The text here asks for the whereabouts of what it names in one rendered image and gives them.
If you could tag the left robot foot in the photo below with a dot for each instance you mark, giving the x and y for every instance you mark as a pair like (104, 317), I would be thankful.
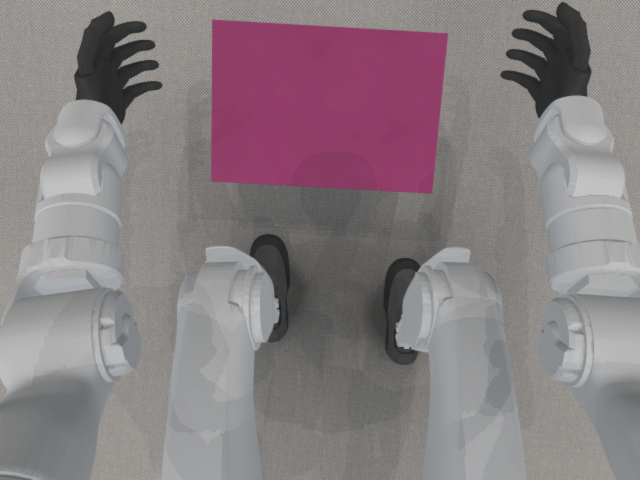
(271, 253)

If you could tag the carton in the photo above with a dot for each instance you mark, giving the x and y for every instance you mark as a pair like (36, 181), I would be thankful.
(322, 106)

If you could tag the robot left hand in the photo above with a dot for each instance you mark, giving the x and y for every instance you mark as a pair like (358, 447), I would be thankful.
(98, 77)

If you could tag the right robot forearm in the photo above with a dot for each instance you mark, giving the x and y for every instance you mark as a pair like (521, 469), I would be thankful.
(587, 214)

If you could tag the robot right shin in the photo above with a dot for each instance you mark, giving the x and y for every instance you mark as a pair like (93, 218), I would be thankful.
(404, 336)

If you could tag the left robot forearm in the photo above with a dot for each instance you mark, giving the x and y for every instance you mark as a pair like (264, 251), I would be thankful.
(75, 244)

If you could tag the robot right upper arm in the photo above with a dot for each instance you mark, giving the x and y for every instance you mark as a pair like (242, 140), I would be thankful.
(592, 344)

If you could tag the robot right hand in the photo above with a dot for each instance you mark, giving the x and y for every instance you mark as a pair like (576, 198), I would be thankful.
(566, 71)

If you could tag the robot left upper arm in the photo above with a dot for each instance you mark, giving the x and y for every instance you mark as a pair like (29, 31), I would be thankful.
(60, 356)

